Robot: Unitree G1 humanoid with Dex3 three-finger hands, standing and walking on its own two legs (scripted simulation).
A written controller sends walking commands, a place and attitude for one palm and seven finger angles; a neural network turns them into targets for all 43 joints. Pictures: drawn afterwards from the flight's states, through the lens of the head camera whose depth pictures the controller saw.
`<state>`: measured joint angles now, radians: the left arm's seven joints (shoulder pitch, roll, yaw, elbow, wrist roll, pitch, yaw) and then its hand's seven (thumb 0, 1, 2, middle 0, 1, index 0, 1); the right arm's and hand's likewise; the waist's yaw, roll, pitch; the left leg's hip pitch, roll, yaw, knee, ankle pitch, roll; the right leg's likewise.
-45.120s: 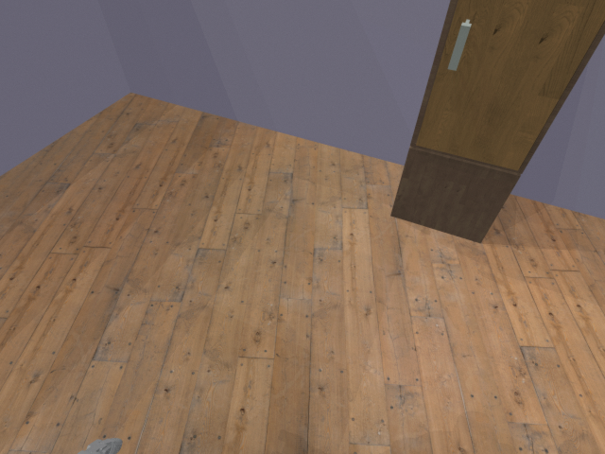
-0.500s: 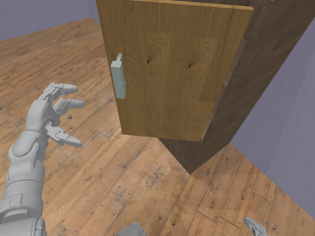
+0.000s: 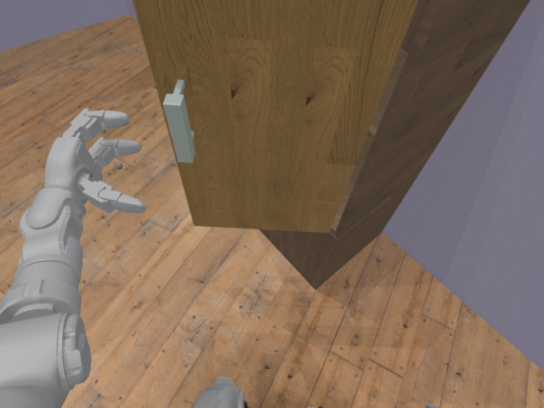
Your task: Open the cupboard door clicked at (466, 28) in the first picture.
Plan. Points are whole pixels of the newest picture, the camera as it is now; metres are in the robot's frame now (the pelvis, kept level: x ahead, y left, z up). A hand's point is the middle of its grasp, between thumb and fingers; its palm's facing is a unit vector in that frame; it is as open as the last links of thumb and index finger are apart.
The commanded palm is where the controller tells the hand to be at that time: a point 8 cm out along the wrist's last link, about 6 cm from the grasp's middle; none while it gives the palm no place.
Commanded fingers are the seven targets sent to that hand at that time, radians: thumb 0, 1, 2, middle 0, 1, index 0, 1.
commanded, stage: move the hooked fingers beside the handle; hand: left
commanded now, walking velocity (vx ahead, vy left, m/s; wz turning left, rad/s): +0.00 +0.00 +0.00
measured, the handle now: (183, 121) +0.55 +0.15 +0.09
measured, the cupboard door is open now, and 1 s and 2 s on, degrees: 48 48 48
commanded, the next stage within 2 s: slide the fingers in behind the handle in 1.22 s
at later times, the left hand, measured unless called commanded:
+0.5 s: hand (147, 130) +0.51 +0.20 +0.10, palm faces -0.02 -1.00 +0.03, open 14.0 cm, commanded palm +0.49 +0.25 +0.09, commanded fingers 0.00 -0.50 0.30 -0.30 -1.20 -0.30 -1.20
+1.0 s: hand (143, 138) +0.50 +0.21 +0.09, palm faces -0.01 -1.00 +0.02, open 14.0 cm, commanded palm +0.48 +0.25 +0.09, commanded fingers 0.00 -0.50 0.30 -0.30 -1.20 -0.30 -1.20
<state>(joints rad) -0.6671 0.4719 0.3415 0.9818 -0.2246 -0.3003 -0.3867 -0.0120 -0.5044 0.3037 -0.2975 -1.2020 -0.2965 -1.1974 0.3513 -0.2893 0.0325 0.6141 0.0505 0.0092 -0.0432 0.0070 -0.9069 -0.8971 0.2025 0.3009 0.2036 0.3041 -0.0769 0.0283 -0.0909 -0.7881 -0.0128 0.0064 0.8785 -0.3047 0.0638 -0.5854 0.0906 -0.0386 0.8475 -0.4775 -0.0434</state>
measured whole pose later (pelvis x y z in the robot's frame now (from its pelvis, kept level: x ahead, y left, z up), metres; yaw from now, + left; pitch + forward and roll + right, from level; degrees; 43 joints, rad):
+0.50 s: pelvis +0.00 +0.00 -0.02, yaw -1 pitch +18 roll -4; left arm -0.96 0.58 0.40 1.23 -0.13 -0.32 -0.34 -0.01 -0.50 0.30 -0.30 -1.20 -0.30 -1.20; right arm 0.42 -0.30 0.03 0.65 0.02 0.04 -0.02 0.00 -0.91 -0.90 0.20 0.30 0.20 0.30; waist -0.16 0.04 -0.10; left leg -0.96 0.01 0.00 0.97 -0.33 0.06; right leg -0.75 0.12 -0.05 0.92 -0.50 -0.05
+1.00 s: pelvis +0.01 +0.00 -0.01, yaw -1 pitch +18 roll -4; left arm -0.88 0.52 0.38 1.17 -0.14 -0.32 -0.31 -0.01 -0.50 0.30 -0.30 -1.20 -0.30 -1.20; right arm 0.38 -0.28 0.03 0.61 0.03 0.07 -0.01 0.00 -0.91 -0.90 0.20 0.30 0.20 0.30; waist -0.13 0.04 -0.12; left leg -0.92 0.00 0.00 0.96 -0.35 0.07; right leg -0.71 0.11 -0.04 0.90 -0.51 -0.04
